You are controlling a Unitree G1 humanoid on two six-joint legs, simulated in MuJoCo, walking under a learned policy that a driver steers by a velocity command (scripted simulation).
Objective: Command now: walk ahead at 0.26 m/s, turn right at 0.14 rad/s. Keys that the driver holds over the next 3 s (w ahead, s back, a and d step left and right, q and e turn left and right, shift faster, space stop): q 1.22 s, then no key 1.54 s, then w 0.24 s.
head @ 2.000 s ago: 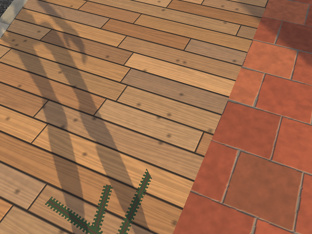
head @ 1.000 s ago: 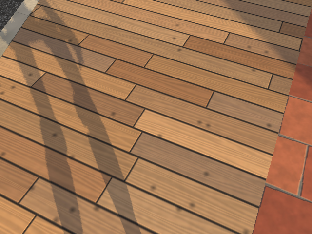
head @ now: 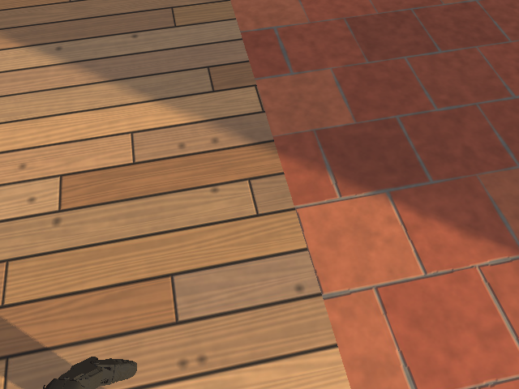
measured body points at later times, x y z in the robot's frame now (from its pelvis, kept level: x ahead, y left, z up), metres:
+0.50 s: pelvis +0.09 +0.02 +0.01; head +0.10 +0.04 +0.46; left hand +0.12 +0.30 -0.12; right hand +0.25 -0.21 -0.10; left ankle +0.07 +0.11 -0.72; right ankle +0.11 -0.07 -0.72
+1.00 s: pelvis +0.09 +0.00 +0.02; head +0.12 +0.01 +0.47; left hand +0.08 +0.31 -0.09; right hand +0.32 -0.19 -0.10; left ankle +0.07 +0.11 -0.72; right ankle +0.15 -0.09 -0.72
